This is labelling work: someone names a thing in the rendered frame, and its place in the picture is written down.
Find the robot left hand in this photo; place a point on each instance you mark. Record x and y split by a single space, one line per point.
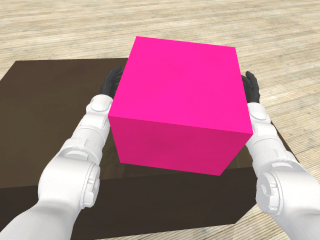
108 87

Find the pedestal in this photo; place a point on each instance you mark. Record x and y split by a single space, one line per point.
41 104

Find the left robot upper arm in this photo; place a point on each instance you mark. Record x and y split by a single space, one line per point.
68 186

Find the right robot upper arm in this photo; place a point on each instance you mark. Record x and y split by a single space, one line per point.
292 199

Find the left robot forearm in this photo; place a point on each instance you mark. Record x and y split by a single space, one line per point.
90 135

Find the robot right hand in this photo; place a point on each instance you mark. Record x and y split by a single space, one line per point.
251 88

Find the carton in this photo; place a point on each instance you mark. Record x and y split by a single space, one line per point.
180 106

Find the right robot forearm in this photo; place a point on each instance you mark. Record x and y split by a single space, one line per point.
265 147

